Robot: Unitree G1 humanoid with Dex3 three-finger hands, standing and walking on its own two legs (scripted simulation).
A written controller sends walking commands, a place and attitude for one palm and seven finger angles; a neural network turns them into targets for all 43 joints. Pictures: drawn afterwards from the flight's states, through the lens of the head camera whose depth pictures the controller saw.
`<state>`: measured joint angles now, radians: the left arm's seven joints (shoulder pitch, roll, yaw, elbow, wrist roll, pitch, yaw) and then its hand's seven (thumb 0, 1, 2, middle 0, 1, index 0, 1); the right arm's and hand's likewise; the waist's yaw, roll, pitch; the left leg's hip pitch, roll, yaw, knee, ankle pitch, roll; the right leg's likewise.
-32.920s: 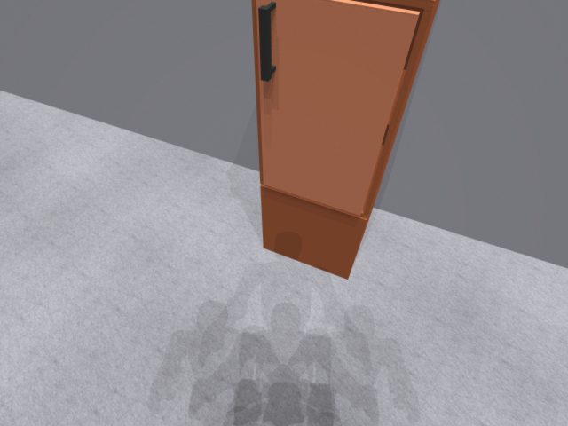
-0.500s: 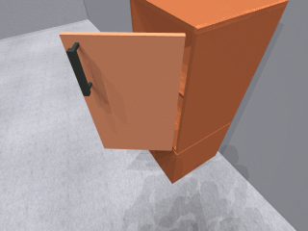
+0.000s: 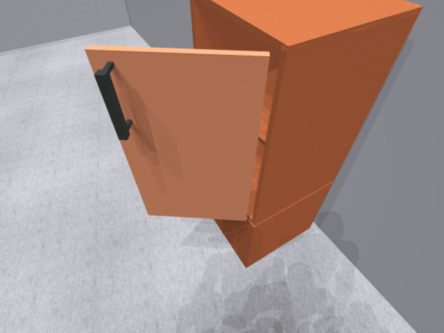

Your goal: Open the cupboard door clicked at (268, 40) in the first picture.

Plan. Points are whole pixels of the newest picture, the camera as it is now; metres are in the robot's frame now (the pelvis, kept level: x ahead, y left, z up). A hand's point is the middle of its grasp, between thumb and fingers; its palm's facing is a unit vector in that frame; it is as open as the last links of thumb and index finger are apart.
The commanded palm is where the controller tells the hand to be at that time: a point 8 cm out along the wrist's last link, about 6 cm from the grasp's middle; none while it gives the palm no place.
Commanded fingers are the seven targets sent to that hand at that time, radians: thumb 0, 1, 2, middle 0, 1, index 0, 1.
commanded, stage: look again from close up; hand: left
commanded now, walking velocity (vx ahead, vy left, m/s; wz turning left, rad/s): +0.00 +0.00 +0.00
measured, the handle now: (117, 102) +0.51 +0.26 +0.14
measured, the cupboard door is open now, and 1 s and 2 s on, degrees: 55 55 55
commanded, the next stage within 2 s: raise the hand with hooked fingers in 0.32 s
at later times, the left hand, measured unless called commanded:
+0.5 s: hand out of the picture +0.04 +0.18 -0.15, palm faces +0.17 -0.96 -0.23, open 7.2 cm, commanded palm +0.10 +0.22 -0.06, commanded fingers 0.00 0.78 0.85 -0.21 -0.38 -0.21 -0.38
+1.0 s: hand (102, 319) +0.14 +0.20 +0.00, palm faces +0.13 -0.99 -0.06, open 9.5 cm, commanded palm +0.13 +0.25 +0.02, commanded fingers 0.00 0.20 0.60 -0.25 -0.75 -0.25 -0.75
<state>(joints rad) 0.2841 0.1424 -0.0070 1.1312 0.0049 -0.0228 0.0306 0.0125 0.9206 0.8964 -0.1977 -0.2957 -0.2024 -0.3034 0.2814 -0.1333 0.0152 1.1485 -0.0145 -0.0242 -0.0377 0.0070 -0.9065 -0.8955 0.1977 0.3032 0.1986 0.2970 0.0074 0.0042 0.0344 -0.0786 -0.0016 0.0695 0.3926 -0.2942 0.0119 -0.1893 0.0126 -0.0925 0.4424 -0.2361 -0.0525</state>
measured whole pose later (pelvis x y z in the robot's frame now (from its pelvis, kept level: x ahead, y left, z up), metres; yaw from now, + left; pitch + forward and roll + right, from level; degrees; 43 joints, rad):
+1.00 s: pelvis -0.04 +0.00 -0.06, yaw +3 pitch +7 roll -1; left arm 0.46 0.22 0.13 -0.06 -0.23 -0.42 -0.21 0.02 0.42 0.69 -0.23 -0.60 -0.24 -0.61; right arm 0.18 -0.25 0.02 0.46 0.02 -0.21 -0.04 0.01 -0.90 -0.90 0.20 0.30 0.20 0.30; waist 0.05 0.00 -0.08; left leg -0.59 0.01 0.00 0.97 -0.50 0.02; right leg -0.64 -0.02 -0.17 0.91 -0.41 -0.06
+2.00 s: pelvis -0.02 +0.02 +0.00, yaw +2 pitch -2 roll -1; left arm -0.17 0.47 0.45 0.24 -0.31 0.07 -0.46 -0.01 -0.49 0.30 -0.30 -1.19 -0.30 -1.20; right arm 0.23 -0.26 0.10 0.62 0.06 -0.24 -0.10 0.02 -0.90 -0.90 0.20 0.30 0.20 0.30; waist 0.06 0.05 0.00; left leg -0.16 -0.02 0.03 0.51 -0.32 0.04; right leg -0.22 -0.01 -0.13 0.48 -0.23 -0.03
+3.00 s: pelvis -0.02 +0.00 -0.01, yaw +2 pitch +1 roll +0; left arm -0.41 0.54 0.46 0.58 -0.28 0.03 -0.50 -0.01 -0.50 0.30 -0.30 -1.20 -0.30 -1.20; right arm 0.25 -0.30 0.07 0.64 0.08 -0.22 -0.12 0.02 -0.90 -0.90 0.20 0.30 0.20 0.30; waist 0.01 0.04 0.00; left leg -0.22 0.00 0.04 0.53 -0.32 0.02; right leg -0.29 0.00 -0.12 0.51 -0.24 -0.05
